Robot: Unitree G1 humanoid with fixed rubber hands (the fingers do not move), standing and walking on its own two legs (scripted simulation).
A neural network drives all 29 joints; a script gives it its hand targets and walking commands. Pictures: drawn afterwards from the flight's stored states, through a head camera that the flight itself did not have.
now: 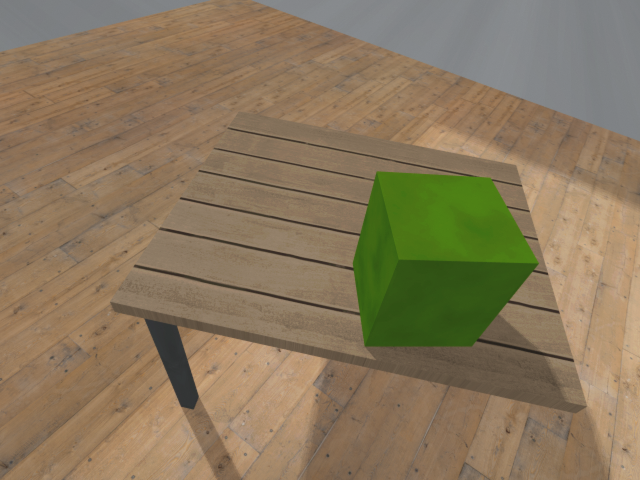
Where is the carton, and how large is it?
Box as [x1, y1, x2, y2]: [353, 171, 538, 346]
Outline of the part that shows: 377,171 353,260 353,268 364,345 471,346 538,262 490,178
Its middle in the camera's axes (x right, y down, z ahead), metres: +0.19 +0.04 +0.71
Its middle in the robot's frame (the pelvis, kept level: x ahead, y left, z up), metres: +0.52 -0.17 -0.05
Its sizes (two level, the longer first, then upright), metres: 0.210 0.200 0.250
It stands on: a table, 0.59 m high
